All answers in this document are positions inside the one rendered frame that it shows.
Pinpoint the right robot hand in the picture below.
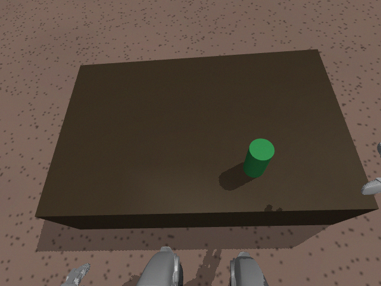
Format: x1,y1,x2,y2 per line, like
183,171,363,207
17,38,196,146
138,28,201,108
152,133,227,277
361,142,381,195

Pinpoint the can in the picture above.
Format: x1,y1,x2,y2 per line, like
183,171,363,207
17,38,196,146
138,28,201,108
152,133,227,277
243,138,274,178

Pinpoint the left robot hand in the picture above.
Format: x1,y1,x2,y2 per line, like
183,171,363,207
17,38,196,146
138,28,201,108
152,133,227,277
60,263,90,286

